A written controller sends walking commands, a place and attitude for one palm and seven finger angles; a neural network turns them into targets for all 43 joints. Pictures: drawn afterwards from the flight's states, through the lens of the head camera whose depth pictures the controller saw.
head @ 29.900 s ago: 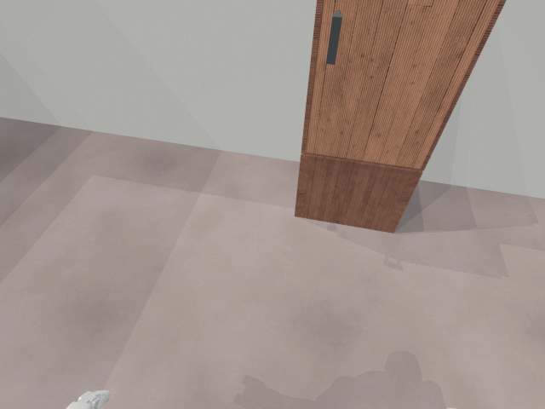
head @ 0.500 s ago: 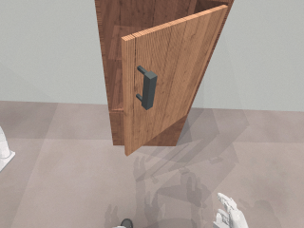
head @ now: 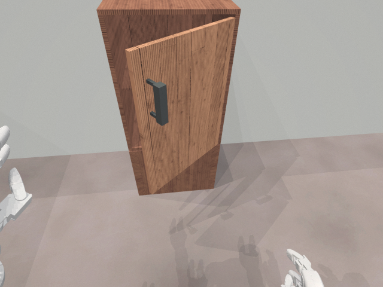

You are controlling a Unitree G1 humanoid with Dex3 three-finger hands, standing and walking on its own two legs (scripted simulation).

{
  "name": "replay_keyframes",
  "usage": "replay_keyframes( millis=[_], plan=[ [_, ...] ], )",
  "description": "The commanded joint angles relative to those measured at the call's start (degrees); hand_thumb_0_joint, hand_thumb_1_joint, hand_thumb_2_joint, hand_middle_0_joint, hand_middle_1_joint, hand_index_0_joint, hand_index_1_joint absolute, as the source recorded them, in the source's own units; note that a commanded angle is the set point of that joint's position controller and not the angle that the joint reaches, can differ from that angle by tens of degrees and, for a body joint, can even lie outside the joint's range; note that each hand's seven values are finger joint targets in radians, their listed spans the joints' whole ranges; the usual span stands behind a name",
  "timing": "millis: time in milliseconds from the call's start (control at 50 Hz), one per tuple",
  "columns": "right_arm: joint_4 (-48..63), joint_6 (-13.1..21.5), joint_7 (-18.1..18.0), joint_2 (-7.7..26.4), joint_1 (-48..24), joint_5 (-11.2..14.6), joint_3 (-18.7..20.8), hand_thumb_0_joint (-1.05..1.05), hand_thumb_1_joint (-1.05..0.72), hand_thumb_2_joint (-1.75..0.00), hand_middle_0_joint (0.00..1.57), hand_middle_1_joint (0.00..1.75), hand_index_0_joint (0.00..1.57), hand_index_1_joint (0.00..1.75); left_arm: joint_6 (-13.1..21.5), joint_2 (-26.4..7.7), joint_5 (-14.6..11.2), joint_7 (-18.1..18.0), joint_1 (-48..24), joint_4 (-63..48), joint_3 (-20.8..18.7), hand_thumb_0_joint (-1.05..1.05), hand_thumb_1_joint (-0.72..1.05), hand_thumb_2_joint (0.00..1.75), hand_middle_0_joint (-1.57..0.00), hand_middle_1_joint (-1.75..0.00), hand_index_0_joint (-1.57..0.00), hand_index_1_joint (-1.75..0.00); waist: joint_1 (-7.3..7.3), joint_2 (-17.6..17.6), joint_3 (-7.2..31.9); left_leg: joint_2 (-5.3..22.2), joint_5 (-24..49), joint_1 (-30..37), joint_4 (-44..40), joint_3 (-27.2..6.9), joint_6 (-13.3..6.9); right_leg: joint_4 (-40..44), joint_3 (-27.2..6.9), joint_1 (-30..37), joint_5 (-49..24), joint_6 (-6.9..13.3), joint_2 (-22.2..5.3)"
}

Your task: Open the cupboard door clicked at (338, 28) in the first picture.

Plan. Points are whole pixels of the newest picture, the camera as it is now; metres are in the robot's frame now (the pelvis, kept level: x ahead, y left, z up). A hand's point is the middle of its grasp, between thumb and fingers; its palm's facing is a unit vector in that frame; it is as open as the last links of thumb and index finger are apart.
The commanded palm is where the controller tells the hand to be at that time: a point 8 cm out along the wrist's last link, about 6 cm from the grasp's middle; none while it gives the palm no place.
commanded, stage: stop stepping back and stand still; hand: left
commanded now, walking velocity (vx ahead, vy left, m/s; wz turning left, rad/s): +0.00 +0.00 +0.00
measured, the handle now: (156, 101) +0.58 +0.12 +0.11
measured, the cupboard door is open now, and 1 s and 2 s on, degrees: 39 39 39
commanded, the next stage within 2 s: let the arm hang, fingers relaxed in 0.88 s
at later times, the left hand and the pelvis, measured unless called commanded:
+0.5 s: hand out of the picture +0.13 +0.26 +0.17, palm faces +0.42 -0.78 -0.46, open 7.4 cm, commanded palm +0.07 +0.31 +0.19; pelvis -0.06 +0.00 +0.01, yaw +1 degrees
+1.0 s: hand out of the picture +0.12 +0.29 +0.16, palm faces +0.42 -0.77 -0.48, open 7.4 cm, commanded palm none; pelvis -0.07 +0.02 +0.01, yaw +2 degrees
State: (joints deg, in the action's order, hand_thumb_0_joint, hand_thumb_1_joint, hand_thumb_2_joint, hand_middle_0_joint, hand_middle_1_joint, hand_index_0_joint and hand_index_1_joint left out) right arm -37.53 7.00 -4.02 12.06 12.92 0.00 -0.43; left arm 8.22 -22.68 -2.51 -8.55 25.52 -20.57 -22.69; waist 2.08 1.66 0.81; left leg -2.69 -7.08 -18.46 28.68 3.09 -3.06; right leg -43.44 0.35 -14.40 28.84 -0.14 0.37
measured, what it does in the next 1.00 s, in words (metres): steps on the spot: right foot, then left foot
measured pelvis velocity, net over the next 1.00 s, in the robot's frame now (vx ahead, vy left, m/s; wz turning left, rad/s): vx -0.07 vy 0.02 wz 0.04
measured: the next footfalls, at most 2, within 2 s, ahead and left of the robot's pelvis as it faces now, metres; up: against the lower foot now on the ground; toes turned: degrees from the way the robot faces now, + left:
right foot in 0.04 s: +0.04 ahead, -0.09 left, +0.00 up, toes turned +0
left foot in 0.34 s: -0.03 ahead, +0.13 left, +0.00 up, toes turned +3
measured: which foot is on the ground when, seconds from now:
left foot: down 0.00-0.06, up 0.08-0.32, down 0.34-1.00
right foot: up 0.00-0.02, down 0.04-1.00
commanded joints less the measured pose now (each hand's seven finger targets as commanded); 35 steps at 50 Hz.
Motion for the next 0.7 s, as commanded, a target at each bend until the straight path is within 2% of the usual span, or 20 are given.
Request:
replay_keyframes(
  millis=[0,20,40,60,80,100,140,180,220,260,280,320,340,360,380,440,480,520,600,680],
  plan=[
    [11.72,2.19,-0.24,6.13,-7.82,0.11,2.49,0.00,-0.90,-0.90,0.20,0.30,0.20,0.30,5.78,-13.23,1.02,-1.20,5.72,-19.51,-9.46,0.00,0.90,0.90,-0.20,-0.30,-0.20,-0.30,-3.16,-13.60,-0.91,7.47,-33.37,-23.50,-15.29,-6.80,0.31,11.42,3.69,19.75,-3.24,1.35,0.61],
    [12.27,1.75,-0.02,5.38,-7.64,0.04,2.63,0.00,-0.90,-0.90,0.20,0.30,0.20,0.30,6.11,-13.78,1.20,-1.15,6.28,-19.74,-10.09,0.00,0.90,0.90,-0.20,-0.30,-0.20,-0.30,-2.94,-7.13,-1.63,4.04,-28.99,-20.64,-4.46,-3.33,1.84,19.47,-2.15,13.16,1.49,2.93,-3.42],
    [12.01,1.22,0.10,5.02,-6.98,-0.08,3.14,0.00,-0.90,-0.90,0.20,0.30,0.20,0.30,6.35,-15.00,1.13,-0.95,5.91,-20.78,-10.91,0.00,0.90,0.90,-0.20,-0.30,-0.20,-0.30,-2.62,4.58,-1.69,-0.10,-21.52,-11.75,15.81,-1.09,3.69,33.18,-19.33,-2.90,13.36,6.89,-13.41],
    [10.67,0.96,0.16,5.34,-7.47,-0.35,3.23,0.00,-0.90,-0.90,0.20,0.30,0.20,0.30,6.44,-14.81,0.86,-0.93,2.96,-22.15,-10.75,0.00,0.90,0.90,-0.20,-0.30,-0.20,-0.30,-2.89,10.10,-3.60,-0.67,-18.93,-9.82,32.28,-4.07,4.44,40.57,-33.91,-14.51,21.26,10.52,-21.79],
    [8.79,0.97,0.06,5.79,-6.84,-0.90,3.34,0.00,-0.90,-0.90,0.20,0.30,0.20,0.30,7.00,-14.49,1.09,-1.16,0.09,-22.15,-11.03,0.00,0.90,0.90,-0.20,-0.30,-0.20,-0.30,-1.73,6.74,-4.09,0.19,-16.47,-8.77,38.57,-5.63,4.81,41.09,-32.98,-18.60,21.05,10.43,-21.30],
    [8.00,1.20,-0.19,5.62,-4.58,-1.12,3.21,0.00,-0.90,-0.90,0.20,0.30,0.20,0.30,7.11,-13.33,1.02,-0.91,1.13,-18.78,-10.46,0.00,0.90,0.90,-0.20,-0.30,-0.20,-0.30,-0.32,5.57,-2.60,1.91,-13.34,-8.69,39.13,-6.20,4.88,38.04,-26.38,-16.15,17.12,9.42,-19.19],
    [8.09,1.46,-0.90,5.06,-4.21,-0.69,2.22,0.00,-0.90,-0.90,0.20,0.30,0.20,0.30,7.42,-11.48,1.10,-1.05,0.21,-12.09,-9.12,0.00,0.90,0.90,-0.20,-0.30,-0.20,-0.30,-0.18,2.52,-1.33,4.35,-11.01,-6.40,28.43,-3.69,4.40,33.71,-15.22,-10.31,5.91,6.47,-13.68],
    [7.74,2.55,-1.89,5.10,-5.73,-0.17,2.29,0.00,-0.90,-0.90,0.20,0.30,0.20,0.30,7.69,-9.78,1.37,-1.39,-4.55,-10.23,-6.46,0.00,0.90,0.90,-0.20,-0.30,-0.20,-0.30,-1.14,2.60,-1.71,3.80,-13.10,-1.92,17.82,-1.46,3.22,32.00,-10.91,-7.43,0.49,5.53,-12.02],
    [7.12,3.85,-2.43,5.41,-4.93,-0.33,2.29,0.00,-0.90,-0.90,0.20,0.30,0.20,0.30,7.40,-8.50,1.90,-1.97,-3.95,-7.94,-5.25,0.00,0.90,0.90,-0.20,-0.30,-0.20,-0.30,-2.17,3.47,-1.33,2.58,-15.25,1.99,7.64,-0.09,1.86,31.95,-11.40,-4.66,-0.67,5.28,-11.36],
    [7.03,4.69,-2.22,6.07,-3.37,-0.56,2.53,0.00,-0.90,-0.90,0.20,0.30,0.20,0.30,7.22,-7.76,1.94,-2.05,-2.36,-9.73,-4.44,0.00,0.90,0.90,-0.20,-0.30,-0.20,-0.30,-2.17,2.47,0.57,2.02,-12.51,6.48,-3.83,0.00,1.21,30.08,-10.54,-0.48,-4.95,3.29,-9.38],
    [7.31,5.08,-2.12,6.83,-3.23,-0.26,2.90,0.00,-0.90,-0.90,0.20,0.30,0.20,0.30,7.24,-8.02,1.57,-1.95,-1.07,-11.25,-4.34,0.00,0.90,0.90,-0.20,-0.30,-0.20,-0.30,-2.34,1.44,1.29,3.80,-10.49,7.63,-7.66,-1.90,0.88,27.40,-9.46,2.05,-9.86,2.30,-8.27],
    [8.93,4.77,-1.33,8.23,-4.01,-0.18,3.29,0.00,-0.90,-0.90,0.20,0.30,0.20,0.30,7.99,-9.04,1.59,-1.84,-0.98,-15.81,-5.47,0.00,0.90,0.90,-0.20,-0.30,-0.20,-0.30,-2.86,-2.48,4.12,8.72,2.12,8.57,-8.19,-7.46,-0.35,21.19,-6.06,6.20,-22.62,-0.14,-3.73],
    [9.54,4.50,-0.94,8.58,-4.26,0.19,3.56,0.00,-0.90,-0.90,0.20,0.30,0.20,0.30,8.10,-10.14,1.50,-1.73,-0.37,-17.56,-6.57,0.00,0.90,0.90,-0.20,-0.30,-0.20,-0.30,-2.91,-1.74,5.93,9.56,8.62,9.01,-6.43,-7.59,-0.07,19.22,-5.23,8.09,-28.83,-0.56,-2.95],
    [9.26,4.28,-0.77,7.68,-4.15,0.49,3.20,0.00,-0.90,-0.90,0.20,0.30,0.20,0.30,8.02,-10.59,1.16,-1.40,2.74,-16.18,-7.52,0.00,0.90,0.90,-0.20,-0.30,-0.20,-0.30,-2.76,-1.94,7.24,9.01,5.56,6.79,-7.19,-6.30,0.55,19.53,-4.64,9.52,-26.58,-0.48,-3.17],
    [9.54,4.21,-0.72,7.39,-4.86,0.15,2.85,0.00,-0.90,-0.90,0.20,0.30,0.20,0.30,7.99,-12.23,1.20,-1.18,2.75,-19.02,-9.16,0.00,0.90,0.90,-0.20,-0.30,-0.20,-0.30,-2.89,-7.78,6.27,8.07,2.73,4.72,-8.94,-5.53,0.85,18.38,-3.86,9.88,-25.70,-0.23,-2.83],
    [10.50,4.46,-0.43,6.73,-5.55,0.23,2.14,0.00,-0.90,-0.90,0.20,0.30,0.20,0.30,8.35,-11.17,1.32,-1.34,1.35,-21.34,-8.40,0.00,0.90,0.90,-0.20,-0.30,-0.20,-0.30,-3.04,-10.61,1.45,8.43,-5.52,-3.28,-12.06,-5.73,0.74,17.07,-1.96,12.05,-22.66,-0.77,-1.52],
    [10.56,4.74,-0.40,6.90,-4.97,0.14,2.47,0.00,-0.90,-0.90,0.20,0.30,0.20,0.30,8.53,-11.69,1.34,-1.42,1.63,-20.89,-9.27,0.00,0.90,0.90,-0.20,-0.30,-0.20,-0.30,-3.05,-9.90,1.03,7.85,-9.15,-4.36,-12.22,-5.42,0.83,17.78,-2.33,12.29,-21.50,-0.60,-1.57],
    [10.31,4.65,-0.29,6.65,-4.33,0.15,2.31,0.00,-0.90,-0.90,0.20,0.30,0.20,0.30,8.48,-10.04,1.14,-1.40,3.08,-17.07,-8.64,0.00,0.90,0.90,-0.20,-0.30,-0.20,-0.30,-2.77,-6.97,0.35,7.55,-11.98,-5.45,-11.63,-5.50,0.98,19.05,-3.37,12.03,-20.11,-0.53,-1.81],
    [9.82,4.09,-0.08,6.70,-3.93,0.21,2.46,0.00,-0.90,-0.90,0.20,0.30,0.20,0.30,8.04,-7.92,0.98,-0.78,2.34,-11.99,-6.70,0.00,0.90,0.90,-0.20,-0.30,-0.20,-0.30,-2.11,-2.35,-1.82,5.96,-15.69,-3.98,-9.04,-4.53,1.55,24.73,-6.39,6.51,-12.28,-0.22,-3.09],
    [9.44,3.81,-0.18,7.10,-4.35,0.11,2.54,0.00,-0.90,-0.90,0.20,0.30,0.20,0.30,7.70,-8.20,1.41,-0.58,-0.95,-11.91,-5.72,0.00,0.90,0.90,-0.20,-0.30,-0.20,-0.30,-2.06,-1.54,-2.13,5.48,-17.48,-2.44,-9.26,-4.74,1.45,27.52,-6.61,3.39,-6.38,-0.30,-3.14]
  ],
)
